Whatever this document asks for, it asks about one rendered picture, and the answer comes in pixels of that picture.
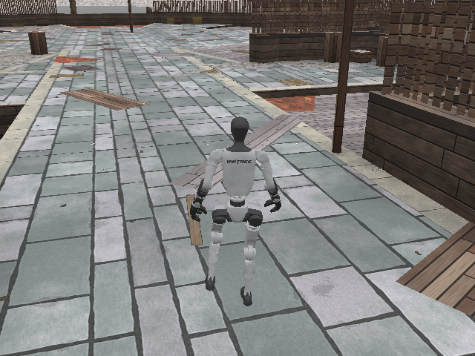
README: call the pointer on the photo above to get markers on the left robot forearm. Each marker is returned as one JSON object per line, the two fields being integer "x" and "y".
{"x": 200, "y": 195}

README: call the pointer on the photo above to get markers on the left robot upper arm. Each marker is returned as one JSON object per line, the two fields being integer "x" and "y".
{"x": 211, "y": 167}

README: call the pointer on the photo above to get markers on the robot right shin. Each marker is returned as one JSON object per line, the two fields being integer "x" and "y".
{"x": 248, "y": 272}

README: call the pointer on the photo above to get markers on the left robot hand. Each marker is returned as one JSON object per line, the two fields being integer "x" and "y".
{"x": 194, "y": 210}

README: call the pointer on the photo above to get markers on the right robot upper arm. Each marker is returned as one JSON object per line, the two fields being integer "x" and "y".
{"x": 261, "y": 156}

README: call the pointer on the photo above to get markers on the right robot forearm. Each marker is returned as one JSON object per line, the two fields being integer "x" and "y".
{"x": 274, "y": 193}

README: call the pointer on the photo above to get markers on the right robot hand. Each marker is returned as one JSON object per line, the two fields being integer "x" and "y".
{"x": 277, "y": 205}

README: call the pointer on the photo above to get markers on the robot torso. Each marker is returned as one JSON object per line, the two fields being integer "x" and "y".
{"x": 238, "y": 179}

